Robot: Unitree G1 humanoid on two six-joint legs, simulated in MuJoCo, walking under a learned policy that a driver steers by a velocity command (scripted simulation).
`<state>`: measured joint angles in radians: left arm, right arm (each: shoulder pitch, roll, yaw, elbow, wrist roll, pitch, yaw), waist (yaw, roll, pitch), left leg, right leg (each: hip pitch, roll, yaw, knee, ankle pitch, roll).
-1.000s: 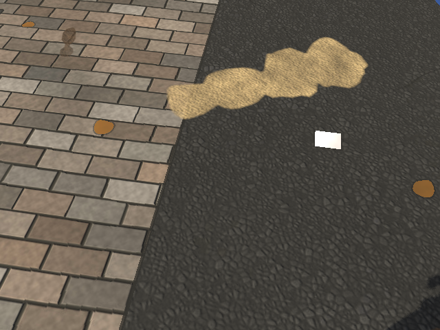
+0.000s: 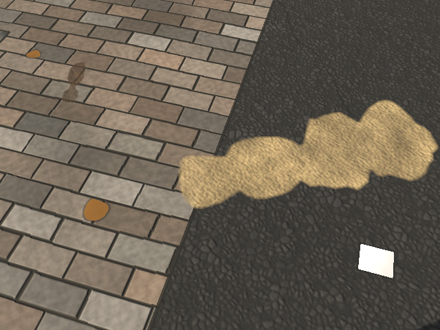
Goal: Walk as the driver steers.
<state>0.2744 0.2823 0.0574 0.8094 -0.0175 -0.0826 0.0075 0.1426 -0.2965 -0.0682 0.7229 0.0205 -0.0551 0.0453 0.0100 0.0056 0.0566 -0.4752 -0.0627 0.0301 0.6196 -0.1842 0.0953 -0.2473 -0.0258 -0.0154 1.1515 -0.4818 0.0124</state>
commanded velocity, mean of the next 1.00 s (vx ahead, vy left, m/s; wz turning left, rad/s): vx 0.50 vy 0.00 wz -0.03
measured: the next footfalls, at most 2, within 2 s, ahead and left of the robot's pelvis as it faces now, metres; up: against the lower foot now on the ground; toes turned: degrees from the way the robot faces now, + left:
right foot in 0.38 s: +0.41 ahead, -0.11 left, +0.00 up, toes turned +13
left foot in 0.86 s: +0.64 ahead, +0.13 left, +0.00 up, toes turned -6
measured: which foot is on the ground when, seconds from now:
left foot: down 0.00-0.42, up 0.44-0.84, down 0.86-1.00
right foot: up 0.00-0.36, down 0.38-0.88, up 0.90-1.00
